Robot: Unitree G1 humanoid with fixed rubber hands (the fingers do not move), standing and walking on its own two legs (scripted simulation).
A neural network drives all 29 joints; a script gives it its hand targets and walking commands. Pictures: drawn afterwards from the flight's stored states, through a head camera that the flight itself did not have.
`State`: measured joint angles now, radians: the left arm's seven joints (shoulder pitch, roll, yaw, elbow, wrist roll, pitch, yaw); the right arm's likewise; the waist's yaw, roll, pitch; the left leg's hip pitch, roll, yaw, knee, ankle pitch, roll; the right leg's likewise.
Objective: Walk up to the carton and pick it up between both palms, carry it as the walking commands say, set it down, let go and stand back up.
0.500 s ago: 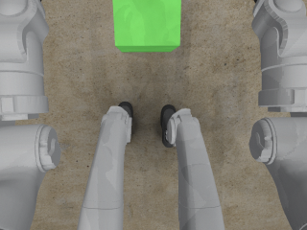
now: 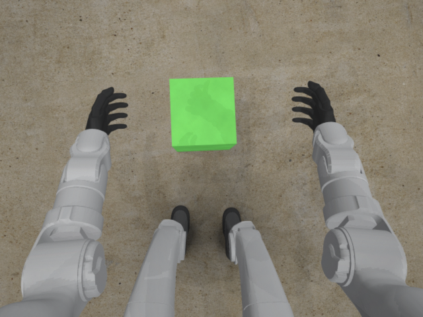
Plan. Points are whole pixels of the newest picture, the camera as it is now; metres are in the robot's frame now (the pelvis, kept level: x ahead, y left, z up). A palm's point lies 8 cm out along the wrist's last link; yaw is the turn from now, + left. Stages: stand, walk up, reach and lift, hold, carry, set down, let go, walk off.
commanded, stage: let go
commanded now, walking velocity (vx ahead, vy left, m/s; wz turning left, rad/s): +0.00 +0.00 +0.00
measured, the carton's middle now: (202, 118) +0.54 +0.02 -0.59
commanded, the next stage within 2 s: stand in 1.06 s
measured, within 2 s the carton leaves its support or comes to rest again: neither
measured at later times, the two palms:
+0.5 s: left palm (65, 196) +0.30 +0.21 -0.02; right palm (382, 196) +0.31 -0.24 -0.03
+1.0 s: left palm (47, 260) +0.23 +0.20 +0.02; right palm (404, 242) +0.25 -0.24 +0.02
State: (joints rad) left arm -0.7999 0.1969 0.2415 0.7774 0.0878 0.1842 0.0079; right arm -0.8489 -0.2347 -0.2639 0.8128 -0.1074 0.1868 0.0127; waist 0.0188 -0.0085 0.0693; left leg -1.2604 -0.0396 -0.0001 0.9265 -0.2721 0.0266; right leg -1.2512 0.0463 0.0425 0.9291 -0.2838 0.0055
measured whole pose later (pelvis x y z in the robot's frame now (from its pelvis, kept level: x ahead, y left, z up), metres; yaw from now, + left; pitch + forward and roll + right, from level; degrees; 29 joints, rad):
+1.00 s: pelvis +0.08 -0.02 +0.08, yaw +2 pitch -5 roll +0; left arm 0.23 0.19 0.03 0.43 0.02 0.14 -0.08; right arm 0.19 -0.19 -0.01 0.43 -0.02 0.13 0.04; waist -0.01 0.01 0.08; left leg -0.10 -0.02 -0.05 0.45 -0.27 0.00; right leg -0.08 0.05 0.02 0.44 -0.28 -0.04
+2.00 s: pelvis +0.06 -0.01 +0.08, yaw +1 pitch -3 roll +0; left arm 0.20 0.33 0.05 0.90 0.03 -0.01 0.02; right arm 0.20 -0.33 -0.04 0.93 -0.03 -0.01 -0.02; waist -0.01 -0.01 -0.04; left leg -0.13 -0.03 -0.03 0.43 -0.23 0.02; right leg -0.11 0.04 0.04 0.41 -0.24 -0.02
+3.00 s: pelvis +0.06 -0.02 +0.09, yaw +2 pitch -4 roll +0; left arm 0.12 0.35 0.03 1.08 0.01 -0.01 0.01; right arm 0.13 -0.36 -0.01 1.07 -0.01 -0.01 -0.02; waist -0.01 0.00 0.01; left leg -0.10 -0.02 -0.06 0.34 -0.17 0.01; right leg -0.07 0.04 0.01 0.31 -0.18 -0.03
